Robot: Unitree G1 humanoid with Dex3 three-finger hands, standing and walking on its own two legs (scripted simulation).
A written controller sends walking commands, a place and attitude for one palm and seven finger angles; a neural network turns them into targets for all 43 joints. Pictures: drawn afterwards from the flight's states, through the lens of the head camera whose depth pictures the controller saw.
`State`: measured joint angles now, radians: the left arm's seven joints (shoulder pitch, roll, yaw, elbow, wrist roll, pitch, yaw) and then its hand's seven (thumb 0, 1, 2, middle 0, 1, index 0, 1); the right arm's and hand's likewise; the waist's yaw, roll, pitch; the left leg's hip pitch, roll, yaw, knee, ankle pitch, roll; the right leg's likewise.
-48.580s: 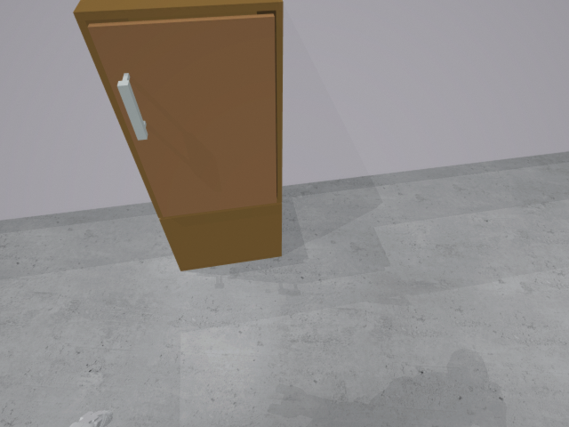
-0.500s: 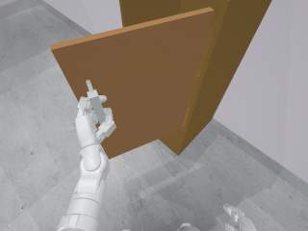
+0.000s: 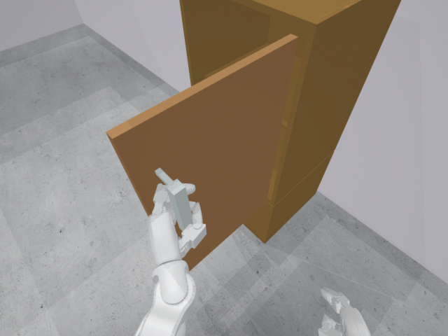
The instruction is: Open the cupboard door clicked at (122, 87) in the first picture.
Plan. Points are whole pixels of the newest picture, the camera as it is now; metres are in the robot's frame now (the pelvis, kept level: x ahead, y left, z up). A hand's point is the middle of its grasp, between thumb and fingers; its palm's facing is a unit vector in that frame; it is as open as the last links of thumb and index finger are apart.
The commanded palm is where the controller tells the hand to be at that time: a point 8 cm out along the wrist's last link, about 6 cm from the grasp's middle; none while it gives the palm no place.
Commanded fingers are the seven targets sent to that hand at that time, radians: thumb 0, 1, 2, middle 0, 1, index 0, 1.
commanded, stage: open thumb and fingers to let go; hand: left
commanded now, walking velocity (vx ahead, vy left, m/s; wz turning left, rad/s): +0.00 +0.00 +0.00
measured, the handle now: (175, 202) +0.33 +0.10 +0.06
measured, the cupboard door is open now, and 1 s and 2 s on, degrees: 90 90 94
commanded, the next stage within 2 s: slide the hand sideways off the handle in 0.88 s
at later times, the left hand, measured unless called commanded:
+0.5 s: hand (199, 220) +0.30 +0.06 +0.06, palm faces +0.38 -0.93 -0.05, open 11.1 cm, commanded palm +0.26 +0.09 +0.06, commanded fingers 0.00 -0.50 0.30 -0.29 -1.15 -0.29 -1.15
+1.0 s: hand (197, 221) +0.30 +0.06 +0.06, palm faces +0.32 -0.95 -0.04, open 14.6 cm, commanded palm +0.26 +0.09 +0.06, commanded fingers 0.00 -0.50 0.30 -0.15 -0.30 -0.15 -0.30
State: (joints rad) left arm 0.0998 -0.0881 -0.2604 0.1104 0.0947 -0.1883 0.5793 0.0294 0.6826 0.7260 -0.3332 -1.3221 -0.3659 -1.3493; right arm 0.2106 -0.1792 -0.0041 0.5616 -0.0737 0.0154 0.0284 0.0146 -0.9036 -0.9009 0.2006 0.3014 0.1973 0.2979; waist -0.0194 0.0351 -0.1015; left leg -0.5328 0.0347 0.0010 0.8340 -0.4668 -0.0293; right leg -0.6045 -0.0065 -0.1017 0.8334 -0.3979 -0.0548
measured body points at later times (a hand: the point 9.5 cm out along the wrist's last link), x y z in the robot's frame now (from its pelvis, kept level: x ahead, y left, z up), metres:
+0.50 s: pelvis -0.02 -0.01 +0.00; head +0.02 -0.03 +0.44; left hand +0.28 +0.10 +0.06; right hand +0.16 -0.22 -0.11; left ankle -0.03 +0.14 -0.70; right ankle +0.01 -0.08 -0.70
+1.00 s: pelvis -0.03 +0.01 -0.01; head +0.01 +0.00 +0.44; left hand +0.28 +0.11 +0.06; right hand +0.15 -0.20 -0.11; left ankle -0.03 +0.14 -0.70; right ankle +0.01 -0.08 -0.70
